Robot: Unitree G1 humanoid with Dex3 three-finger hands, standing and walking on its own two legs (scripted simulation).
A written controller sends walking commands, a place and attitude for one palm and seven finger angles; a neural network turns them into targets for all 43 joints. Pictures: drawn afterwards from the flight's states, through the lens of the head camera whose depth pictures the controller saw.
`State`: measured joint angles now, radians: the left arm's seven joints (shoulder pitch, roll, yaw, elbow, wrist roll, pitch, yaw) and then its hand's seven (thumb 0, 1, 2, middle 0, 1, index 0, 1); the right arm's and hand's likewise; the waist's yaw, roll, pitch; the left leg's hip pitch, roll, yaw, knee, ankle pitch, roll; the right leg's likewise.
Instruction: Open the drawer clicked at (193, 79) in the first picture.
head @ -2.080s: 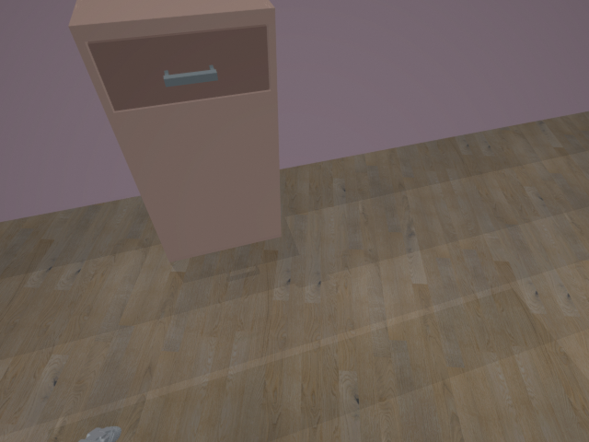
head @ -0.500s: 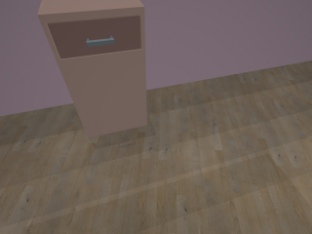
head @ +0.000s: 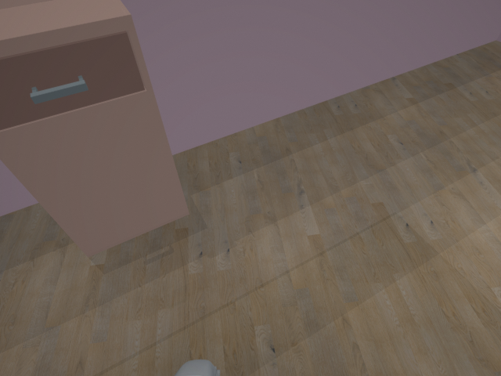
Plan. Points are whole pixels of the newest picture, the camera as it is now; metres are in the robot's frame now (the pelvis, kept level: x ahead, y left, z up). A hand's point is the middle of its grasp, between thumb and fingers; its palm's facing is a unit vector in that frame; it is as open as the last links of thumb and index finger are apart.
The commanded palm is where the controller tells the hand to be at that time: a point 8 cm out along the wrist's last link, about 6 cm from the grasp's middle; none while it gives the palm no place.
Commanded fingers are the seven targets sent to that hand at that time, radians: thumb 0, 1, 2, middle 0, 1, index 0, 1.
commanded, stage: walk to a spot facing it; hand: left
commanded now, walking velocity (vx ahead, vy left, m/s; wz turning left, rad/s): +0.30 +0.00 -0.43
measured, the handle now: (59, 88) +0.76 +0.60 +0.03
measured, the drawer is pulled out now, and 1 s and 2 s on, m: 0.00 0.00 0.00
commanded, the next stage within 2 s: turn to face it in 0.18 s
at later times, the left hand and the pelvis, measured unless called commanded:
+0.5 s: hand (149, 319) +0.25 +0.25 -0.18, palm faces -0.08 -0.97 -0.21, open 7.4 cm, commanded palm none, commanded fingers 0.00 0.90 0.90 -0.20 -0.30 -0.20 -0.30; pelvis +0.21 +0.06 +0.00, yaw -9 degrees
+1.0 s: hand (171, 270) +0.34 +0.22 -0.14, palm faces +0.14 -0.96 -0.26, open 7.4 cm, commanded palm none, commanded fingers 0.00 0.90 0.90 -0.20 -0.30 -0.20 -0.30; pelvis +0.25 +0.02 +0.00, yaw +9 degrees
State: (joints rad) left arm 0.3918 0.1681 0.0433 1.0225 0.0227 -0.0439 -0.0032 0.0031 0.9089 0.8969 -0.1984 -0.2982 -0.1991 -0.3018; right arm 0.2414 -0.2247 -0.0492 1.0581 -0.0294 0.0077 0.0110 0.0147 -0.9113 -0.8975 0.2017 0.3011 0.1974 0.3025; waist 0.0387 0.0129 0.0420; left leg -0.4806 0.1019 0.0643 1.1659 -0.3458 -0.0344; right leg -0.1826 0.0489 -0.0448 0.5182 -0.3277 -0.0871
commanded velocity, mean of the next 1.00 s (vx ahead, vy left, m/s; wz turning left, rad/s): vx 0.06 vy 0.00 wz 0.33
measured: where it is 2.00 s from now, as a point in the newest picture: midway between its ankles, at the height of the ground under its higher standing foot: outside the picture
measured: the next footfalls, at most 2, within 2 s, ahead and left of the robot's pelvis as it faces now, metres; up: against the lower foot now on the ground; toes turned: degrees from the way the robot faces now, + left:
left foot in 0.34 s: +0.31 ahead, +0.13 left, +0.00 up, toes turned -3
right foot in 0.86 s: +0.29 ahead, -0.08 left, +0.00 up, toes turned +0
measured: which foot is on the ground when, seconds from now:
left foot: up 0.00-0.32, down 0.34-0.86, up 0.88-1.00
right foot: down 0.00-0.36, up 0.38-0.84, down 0.86-1.00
